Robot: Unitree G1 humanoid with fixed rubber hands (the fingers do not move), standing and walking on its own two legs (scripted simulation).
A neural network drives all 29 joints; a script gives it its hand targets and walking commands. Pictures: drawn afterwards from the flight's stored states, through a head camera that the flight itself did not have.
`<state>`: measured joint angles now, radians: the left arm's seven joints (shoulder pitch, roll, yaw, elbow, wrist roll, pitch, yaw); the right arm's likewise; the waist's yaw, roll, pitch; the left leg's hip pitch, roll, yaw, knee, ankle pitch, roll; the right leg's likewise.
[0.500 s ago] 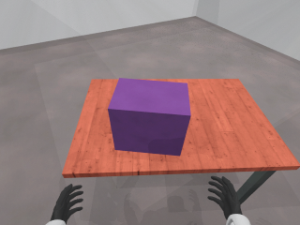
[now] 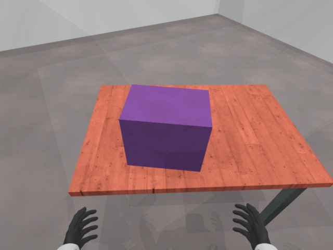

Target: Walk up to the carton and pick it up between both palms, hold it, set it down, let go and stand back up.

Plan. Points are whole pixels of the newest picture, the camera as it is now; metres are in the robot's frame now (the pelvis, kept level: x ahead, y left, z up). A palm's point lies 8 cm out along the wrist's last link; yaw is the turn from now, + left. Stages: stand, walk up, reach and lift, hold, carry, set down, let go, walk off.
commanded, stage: set down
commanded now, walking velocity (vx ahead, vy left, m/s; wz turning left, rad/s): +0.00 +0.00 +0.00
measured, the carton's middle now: (166, 128) +0.50 +0.03 -0.01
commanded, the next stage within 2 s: let go in 0.48 s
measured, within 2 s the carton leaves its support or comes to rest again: neither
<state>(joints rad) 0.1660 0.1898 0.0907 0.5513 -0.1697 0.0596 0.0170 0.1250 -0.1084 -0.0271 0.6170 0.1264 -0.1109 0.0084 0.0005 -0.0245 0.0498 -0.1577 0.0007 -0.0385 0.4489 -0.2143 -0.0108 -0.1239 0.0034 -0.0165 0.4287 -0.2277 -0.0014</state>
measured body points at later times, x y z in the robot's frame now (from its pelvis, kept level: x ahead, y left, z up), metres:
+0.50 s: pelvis +0.01 +0.00 +0.00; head +0.00 +0.01 +0.45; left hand +0.18 +0.24 -0.09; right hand +0.19 -0.21 -0.08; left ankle +0.02 +0.12 -0.74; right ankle +0.01 -0.12 -0.74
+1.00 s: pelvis +0.01 +0.00 +0.00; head +0.01 +0.01 +0.45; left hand +0.17 +0.24 -0.09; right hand +0.18 -0.22 -0.09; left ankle +0.02 +0.12 -0.74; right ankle +0.01 -0.12 -0.74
